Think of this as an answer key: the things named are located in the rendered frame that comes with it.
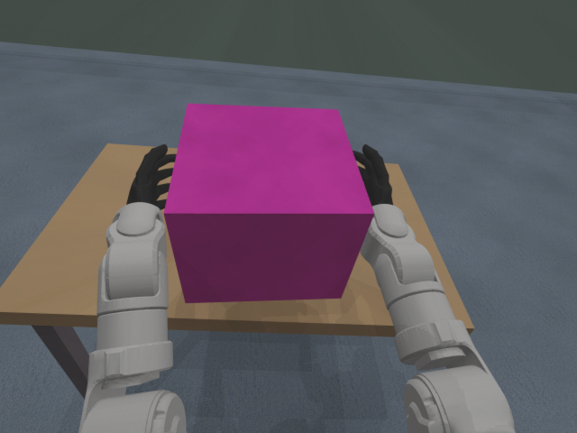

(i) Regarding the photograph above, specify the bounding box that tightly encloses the carton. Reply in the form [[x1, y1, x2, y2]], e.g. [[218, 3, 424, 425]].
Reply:
[[164, 104, 374, 303]]

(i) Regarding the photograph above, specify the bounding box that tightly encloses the robot right forearm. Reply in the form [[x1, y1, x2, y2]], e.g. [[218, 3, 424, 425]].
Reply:
[[360, 204, 515, 430]]

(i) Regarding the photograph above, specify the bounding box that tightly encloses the robot left hand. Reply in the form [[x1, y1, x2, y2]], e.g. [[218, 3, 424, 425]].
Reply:
[[126, 144, 177, 210]]

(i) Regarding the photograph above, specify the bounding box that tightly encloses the robot left forearm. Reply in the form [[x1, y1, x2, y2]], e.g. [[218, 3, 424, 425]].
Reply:
[[78, 202, 173, 433]]

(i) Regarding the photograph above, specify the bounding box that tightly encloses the robot right hand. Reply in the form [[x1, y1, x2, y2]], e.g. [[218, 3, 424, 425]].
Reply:
[[353, 144, 393, 206]]

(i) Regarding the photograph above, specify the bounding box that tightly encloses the robot left upper arm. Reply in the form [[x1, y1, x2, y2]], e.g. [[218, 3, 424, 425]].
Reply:
[[81, 390, 187, 433]]

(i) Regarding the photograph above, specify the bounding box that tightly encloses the table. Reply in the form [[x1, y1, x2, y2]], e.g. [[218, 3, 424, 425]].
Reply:
[[0, 143, 474, 399]]

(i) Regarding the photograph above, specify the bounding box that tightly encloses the robot right upper arm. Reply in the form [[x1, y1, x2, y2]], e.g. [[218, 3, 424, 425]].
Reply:
[[404, 365, 516, 433]]

